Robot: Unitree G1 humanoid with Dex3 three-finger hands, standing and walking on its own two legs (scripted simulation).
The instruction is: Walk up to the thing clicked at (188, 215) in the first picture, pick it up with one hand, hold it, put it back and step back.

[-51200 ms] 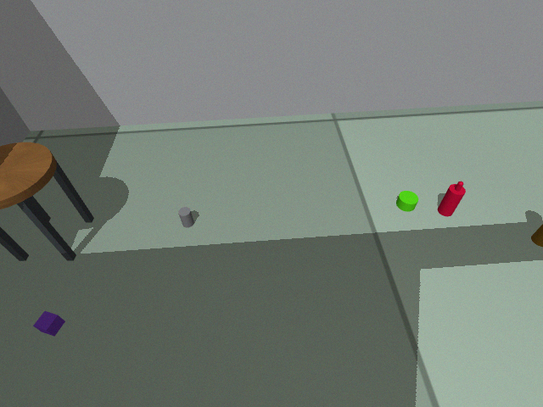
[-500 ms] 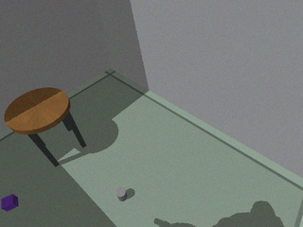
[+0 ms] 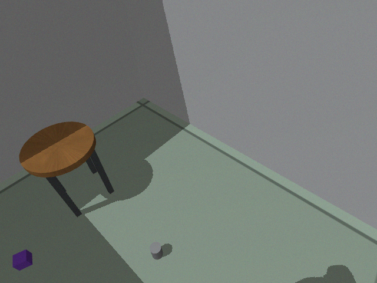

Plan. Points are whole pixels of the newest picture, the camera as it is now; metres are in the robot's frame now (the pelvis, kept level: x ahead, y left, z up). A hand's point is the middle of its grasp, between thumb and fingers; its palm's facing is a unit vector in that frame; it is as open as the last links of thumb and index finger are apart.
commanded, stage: stand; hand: left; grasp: from above
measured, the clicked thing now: (156, 250) +0.45 +0.21 -0.73
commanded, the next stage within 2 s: step back in 1.68 s
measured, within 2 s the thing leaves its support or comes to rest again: neither
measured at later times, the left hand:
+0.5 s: hand out of the picture +0.05 +0.23 -0.16, palm faces +0.01 -0.94 -0.33, open 7.4 cm
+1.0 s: hand out of the picture +0.09 +0.24 -0.15, palm faces +0.00 -0.94 -0.34, open 7.4 cm
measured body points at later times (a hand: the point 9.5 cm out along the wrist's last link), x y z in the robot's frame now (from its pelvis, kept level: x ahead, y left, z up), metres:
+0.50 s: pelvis +0.00 -0.01 +0.00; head +0.00 -0.01 +0.45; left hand +0.05 +0.28 -0.14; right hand +0.06 -0.30 -0.14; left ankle +0.02 +0.13 -0.74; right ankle +0.02 -0.15 -0.74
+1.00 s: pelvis +0.02 -0.01 +0.01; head +0.03 -0.01 +0.46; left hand +0.09 +0.29 -0.13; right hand +0.09 -0.30 -0.13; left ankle +0.02 +0.13 -0.74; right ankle +0.02 -0.15 -0.74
